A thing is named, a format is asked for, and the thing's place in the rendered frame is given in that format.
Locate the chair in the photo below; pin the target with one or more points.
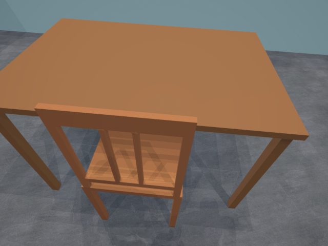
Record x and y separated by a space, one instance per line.
138 153

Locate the table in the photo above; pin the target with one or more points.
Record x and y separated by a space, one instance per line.
224 78

